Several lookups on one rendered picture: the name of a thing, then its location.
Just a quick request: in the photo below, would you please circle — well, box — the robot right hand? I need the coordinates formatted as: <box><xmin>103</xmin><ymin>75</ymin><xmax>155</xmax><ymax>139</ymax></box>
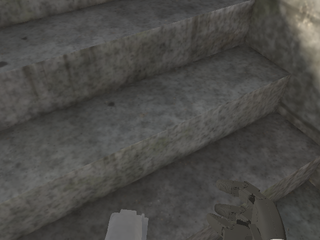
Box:
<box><xmin>206</xmin><ymin>179</ymin><xmax>289</xmax><ymax>240</ymax></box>

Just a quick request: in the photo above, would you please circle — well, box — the robot left thigh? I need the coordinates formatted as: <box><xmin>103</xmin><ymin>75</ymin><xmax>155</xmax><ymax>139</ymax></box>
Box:
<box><xmin>105</xmin><ymin>209</ymin><xmax>149</xmax><ymax>240</ymax></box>

